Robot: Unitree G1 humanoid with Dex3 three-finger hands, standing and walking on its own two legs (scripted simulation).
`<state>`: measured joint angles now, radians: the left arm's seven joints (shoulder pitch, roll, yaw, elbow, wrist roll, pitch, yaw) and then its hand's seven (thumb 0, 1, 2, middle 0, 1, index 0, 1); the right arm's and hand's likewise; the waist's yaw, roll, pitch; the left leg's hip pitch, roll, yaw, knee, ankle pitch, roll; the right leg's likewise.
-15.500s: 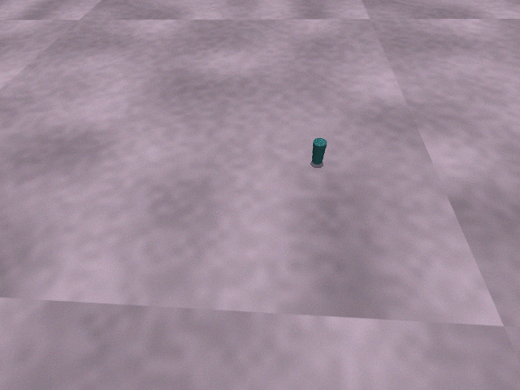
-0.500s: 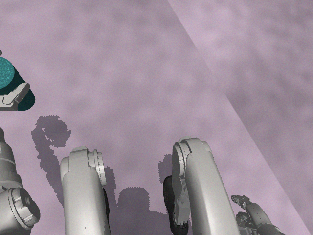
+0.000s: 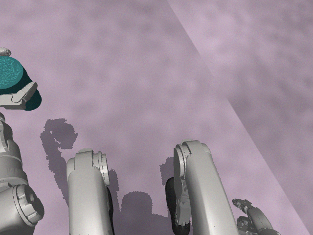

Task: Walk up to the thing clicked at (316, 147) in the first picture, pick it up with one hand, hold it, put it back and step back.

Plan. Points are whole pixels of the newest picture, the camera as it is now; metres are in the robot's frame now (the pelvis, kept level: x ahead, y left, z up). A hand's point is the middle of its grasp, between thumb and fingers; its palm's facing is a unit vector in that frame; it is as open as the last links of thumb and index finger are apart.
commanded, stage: lift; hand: left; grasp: from the side
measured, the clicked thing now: (17, 88) +0.47 +0.31 -0.07
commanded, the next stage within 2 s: none
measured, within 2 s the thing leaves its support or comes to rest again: neither
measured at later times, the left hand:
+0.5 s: hand out of the picture +0.45 +0.30 +0.03, palm faces +0.31 -0.95 -0.06, open 9.9 cm
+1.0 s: hand out of the picture +0.41 +0.27 +0.20, palm faces +0.31 -0.95 -0.07, open 9.9 cm
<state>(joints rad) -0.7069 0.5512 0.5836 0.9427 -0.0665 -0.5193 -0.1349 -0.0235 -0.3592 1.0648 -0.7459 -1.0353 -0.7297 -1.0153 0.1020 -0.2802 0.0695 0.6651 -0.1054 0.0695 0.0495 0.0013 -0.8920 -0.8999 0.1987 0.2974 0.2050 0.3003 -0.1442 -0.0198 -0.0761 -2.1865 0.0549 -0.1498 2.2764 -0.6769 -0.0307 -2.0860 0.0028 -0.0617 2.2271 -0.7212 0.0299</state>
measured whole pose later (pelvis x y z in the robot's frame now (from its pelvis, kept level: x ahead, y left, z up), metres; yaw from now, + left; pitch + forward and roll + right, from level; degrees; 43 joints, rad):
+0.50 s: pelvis +0.00 +0.00 +0.04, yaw +1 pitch +34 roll -6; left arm -0.62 0.48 0.55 0.81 -0.11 -0.45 -0.18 -0.02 -0.36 1.07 -0.74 -1.04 -0.73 -1.02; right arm 0.13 -0.27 0.02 0.66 -0.06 0.06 0.02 0.00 -0.92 -0.90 0.20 0.30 0.20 0.30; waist -0.12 0.01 -0.14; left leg -2.08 0.06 -0.12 2.15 -0.68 -0.03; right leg -1.99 0.00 -0.05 2.12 -0.72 0.03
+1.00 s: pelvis +0.03 +0.00 +0.18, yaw +4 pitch +30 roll -5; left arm -0.26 0.31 0.34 0.30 -0.17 -0.25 -0.04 -0.02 -0.36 1.07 -0.75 -1.04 -0.73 -1.01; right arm 0.14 -0.23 -0.01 0.60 0.02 0.00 -0.04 0.01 -0.92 -0.90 0.20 0.30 0.20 0.30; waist -0.06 0.03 -0.17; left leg -1.59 0.07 -0.08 1.71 -0.64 -0.02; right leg -1.51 -0.01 -0.05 1.66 -0.67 0.02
